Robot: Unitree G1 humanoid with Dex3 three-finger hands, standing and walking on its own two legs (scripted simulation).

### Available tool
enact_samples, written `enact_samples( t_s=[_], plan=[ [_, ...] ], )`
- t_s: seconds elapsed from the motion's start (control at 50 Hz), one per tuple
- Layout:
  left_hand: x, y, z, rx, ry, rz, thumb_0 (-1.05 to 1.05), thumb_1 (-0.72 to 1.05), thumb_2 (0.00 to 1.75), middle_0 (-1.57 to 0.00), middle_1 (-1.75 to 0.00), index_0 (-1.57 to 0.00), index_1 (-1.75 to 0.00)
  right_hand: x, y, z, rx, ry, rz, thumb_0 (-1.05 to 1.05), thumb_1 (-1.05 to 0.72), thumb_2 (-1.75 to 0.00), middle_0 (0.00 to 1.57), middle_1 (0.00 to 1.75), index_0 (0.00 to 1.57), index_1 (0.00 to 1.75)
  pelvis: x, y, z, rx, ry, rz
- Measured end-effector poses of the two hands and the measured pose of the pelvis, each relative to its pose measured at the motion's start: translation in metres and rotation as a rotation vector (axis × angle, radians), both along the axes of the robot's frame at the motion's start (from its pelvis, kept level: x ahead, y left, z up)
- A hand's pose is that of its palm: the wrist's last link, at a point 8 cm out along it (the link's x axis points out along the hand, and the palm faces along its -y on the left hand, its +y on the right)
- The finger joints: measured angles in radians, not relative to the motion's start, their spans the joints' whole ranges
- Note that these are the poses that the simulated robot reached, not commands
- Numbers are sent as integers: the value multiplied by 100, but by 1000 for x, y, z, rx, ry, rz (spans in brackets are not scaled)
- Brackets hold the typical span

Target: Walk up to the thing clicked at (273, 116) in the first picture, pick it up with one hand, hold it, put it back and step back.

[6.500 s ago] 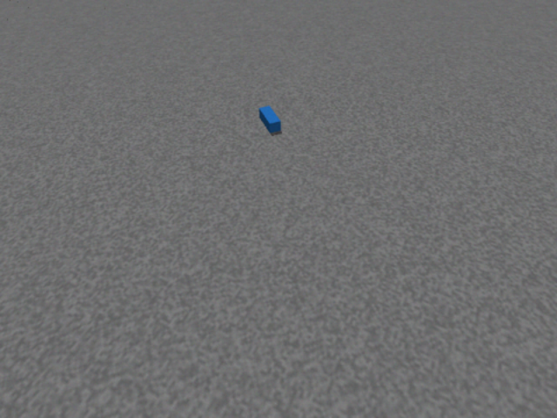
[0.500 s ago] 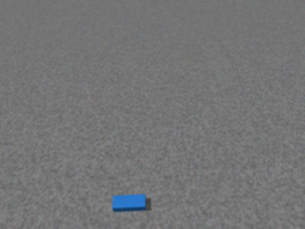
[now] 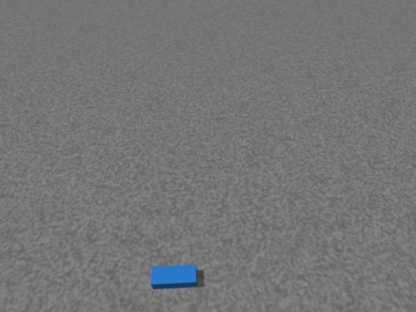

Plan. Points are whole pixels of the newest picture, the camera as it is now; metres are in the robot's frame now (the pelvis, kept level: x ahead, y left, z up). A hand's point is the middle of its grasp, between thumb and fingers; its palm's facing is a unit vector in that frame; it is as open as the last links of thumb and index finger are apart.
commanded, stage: walk up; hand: left
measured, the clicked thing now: (174, 276) +0.44 +0.18 -0.75
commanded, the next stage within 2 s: stand in 0.42 s
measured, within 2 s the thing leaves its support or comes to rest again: neither
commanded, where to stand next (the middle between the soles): +0.04 -0.04 m, yaw +4 degrees
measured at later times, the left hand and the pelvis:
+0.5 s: hand out of the picture +0.10 +0.25 -0.15, palm faces -0.02 -0.94 -0.33, open 7.4 cm; pelvis +0.00 +0.01 +0.00, yaw +0 degrees
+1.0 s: hand out of the picture +0.05 +0.26 -0.15, palm faces -0.01 -0.94 -0.34, open 7.4 cm; pelvis -0.02 +0.00 +0.00, yaw +1 degrees
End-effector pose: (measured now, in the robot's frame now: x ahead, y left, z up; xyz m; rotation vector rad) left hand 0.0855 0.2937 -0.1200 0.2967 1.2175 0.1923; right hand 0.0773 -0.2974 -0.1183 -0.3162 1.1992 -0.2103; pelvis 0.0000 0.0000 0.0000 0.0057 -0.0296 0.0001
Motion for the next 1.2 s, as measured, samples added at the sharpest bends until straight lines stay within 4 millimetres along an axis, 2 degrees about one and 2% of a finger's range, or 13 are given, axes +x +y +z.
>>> enact_samples(
  t_s=[0.54, 0.98, 1.2],
  plan=[
    [2, 6, 4, 7, -21, -16, 0, 90, 90, -21, -30, -20, -30, -6, 8, 2, 5, 9, -15, 1, -91, -90, 20, 30, 20, 30, -5, 7, 2, -1, -8, 1],
    [-41, 8, 3, 15, 20, 12, 0, 90, 90, -21, -30, -20, -30, -22, 9, -1, 21, 39, 11, 1, -91, -90, 20, 30, 20, 30, -22, 5, 4, -2, -13, 22],
    [-52, 7, 3, 13, 27, 17, 0, 90, 90, -21, -30, -20, -30, -31, 8, -1, 20, 51, 16, 1, -91, -90, 20, 30, 20, 30, -27, 4, 3, -3, -13, 28]
  ],
)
